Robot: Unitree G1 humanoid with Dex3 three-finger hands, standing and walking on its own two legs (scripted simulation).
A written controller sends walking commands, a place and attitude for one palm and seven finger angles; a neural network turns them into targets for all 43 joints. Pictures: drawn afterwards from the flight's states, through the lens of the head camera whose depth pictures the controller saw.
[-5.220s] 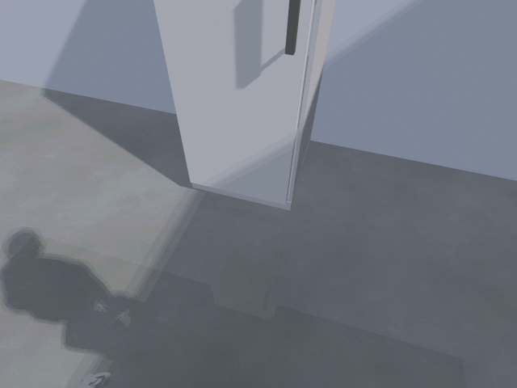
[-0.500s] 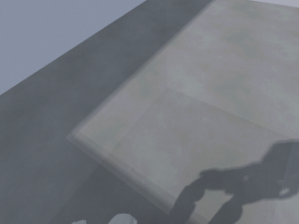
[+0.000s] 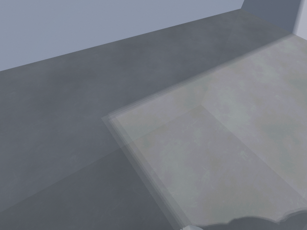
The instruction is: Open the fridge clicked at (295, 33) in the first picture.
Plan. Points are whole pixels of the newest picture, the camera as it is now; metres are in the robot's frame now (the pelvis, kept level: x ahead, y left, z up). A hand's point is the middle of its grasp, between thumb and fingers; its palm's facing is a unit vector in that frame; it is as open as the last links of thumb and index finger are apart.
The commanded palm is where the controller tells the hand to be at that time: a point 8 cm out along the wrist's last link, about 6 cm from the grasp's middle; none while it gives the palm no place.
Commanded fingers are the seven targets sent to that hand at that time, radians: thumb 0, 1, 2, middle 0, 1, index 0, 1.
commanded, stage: walk to a spot facing it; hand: right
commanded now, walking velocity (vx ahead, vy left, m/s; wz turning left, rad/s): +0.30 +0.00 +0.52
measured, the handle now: out of the picture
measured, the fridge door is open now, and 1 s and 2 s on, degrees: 0 0 0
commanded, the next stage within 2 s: turn to face it in 0.96 s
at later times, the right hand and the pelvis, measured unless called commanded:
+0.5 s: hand out of the picture +0.14 -0.28 -0.19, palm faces -0.17 +0.97 -0.17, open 7.4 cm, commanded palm none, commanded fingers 0.00 -0.90 -0.90 0.20 0.30 0.20 0.30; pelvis +0.13 -0.08 +0.00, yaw +17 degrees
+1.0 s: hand (183, 150) +0.44 -0.09 -0.17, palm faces -0.61 +0.76 -0.22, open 7.4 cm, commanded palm none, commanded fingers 0.00 -0.90 -0.90 0.20 0.30 0.20 0.30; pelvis +0.20 -0.04 -0.02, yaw +35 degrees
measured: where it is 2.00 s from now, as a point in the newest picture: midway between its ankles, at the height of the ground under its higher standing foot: outside the picture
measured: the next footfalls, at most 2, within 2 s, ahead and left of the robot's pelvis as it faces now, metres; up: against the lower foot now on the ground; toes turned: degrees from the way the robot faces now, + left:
right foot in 0.36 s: +0.22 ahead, -0.14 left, +0.00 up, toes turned +6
left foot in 0.98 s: +0.19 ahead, +0.08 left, +0.00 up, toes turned +41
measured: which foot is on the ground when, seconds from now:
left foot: down 0.00-0.38, up 0.40-0.96, down 0.98-1.00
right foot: up 0.00-0.34, down 0.36-0.98, up 1.00-1.00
